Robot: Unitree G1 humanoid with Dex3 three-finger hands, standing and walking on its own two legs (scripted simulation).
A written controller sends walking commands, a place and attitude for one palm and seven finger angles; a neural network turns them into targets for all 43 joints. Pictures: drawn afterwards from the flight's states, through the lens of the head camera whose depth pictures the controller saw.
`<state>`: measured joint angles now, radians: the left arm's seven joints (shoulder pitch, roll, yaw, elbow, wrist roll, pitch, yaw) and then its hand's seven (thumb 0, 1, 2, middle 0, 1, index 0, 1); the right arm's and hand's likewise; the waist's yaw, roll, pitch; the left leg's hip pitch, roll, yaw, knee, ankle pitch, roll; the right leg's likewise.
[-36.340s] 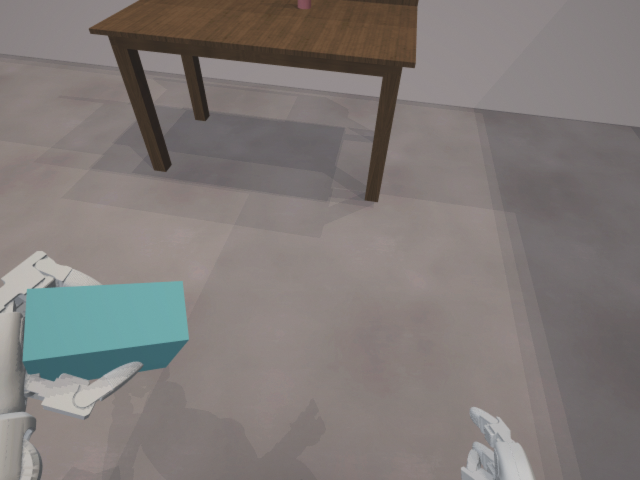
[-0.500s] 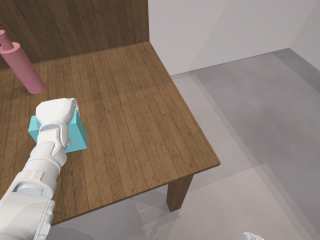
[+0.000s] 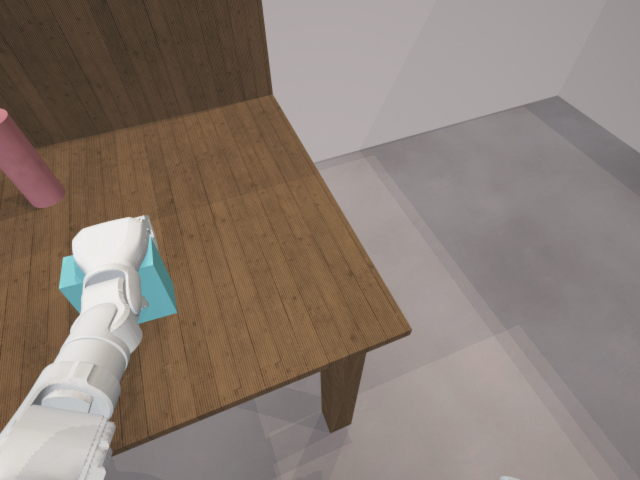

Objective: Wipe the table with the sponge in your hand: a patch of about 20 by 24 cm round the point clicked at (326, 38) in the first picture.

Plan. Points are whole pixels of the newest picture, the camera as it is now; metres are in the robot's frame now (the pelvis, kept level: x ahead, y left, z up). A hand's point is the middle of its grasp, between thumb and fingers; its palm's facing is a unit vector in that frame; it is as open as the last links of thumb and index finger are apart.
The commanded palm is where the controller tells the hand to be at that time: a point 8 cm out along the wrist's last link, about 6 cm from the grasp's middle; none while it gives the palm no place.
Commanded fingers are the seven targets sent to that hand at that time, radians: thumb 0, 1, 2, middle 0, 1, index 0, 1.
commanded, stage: wipe back along the middle lane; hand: left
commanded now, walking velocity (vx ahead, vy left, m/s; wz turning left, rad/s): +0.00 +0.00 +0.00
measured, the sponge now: (128, 294) +0.37 +0.31 -0.03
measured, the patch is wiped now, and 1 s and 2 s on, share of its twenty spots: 0.35 0.45 0.50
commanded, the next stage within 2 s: slide across to the third lane in 1.34 s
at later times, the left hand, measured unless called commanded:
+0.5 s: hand (128, 300) +0.33 +0.28 +0.02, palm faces -0.04 -0.04 -1.00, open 10.0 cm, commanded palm +0.29 +0.27 +0.06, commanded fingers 0.00 0.10 1.30 -1.20 -1.60 -1.20 -1.60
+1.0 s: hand (127, 328) +0.29 +0.27 +0.02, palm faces -0.02 -0.06 -1.00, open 10.0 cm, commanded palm +0.25 +0.25 +0.06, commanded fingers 0.00 0.10 1.30 -1.20 -1.60 -1.20 -1.60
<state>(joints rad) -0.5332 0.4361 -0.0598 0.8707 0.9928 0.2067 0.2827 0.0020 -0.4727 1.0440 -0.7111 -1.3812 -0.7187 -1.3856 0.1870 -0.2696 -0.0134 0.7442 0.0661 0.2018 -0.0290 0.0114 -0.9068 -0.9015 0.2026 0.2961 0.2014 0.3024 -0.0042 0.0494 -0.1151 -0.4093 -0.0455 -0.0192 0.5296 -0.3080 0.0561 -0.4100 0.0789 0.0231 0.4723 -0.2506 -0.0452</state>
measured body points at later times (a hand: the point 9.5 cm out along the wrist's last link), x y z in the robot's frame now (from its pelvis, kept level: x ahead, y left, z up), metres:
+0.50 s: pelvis +0.00 +0.01 +0.00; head +0.02 -0.01 +0.45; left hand +0.33 +0.28 +0.07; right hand +0.18 -0.23 -0.11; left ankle -0.04 +0.08 -0.73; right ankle -0.02 -0.10 -0.73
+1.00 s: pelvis -0.01 +0.02 +0.00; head +0.00 +0.00 +0.45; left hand +0.29 +0.26 +0.07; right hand +0.20 -0.21 -0.10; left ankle -0.04 +0.08 -0.73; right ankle -0.02 -0.10 -0.73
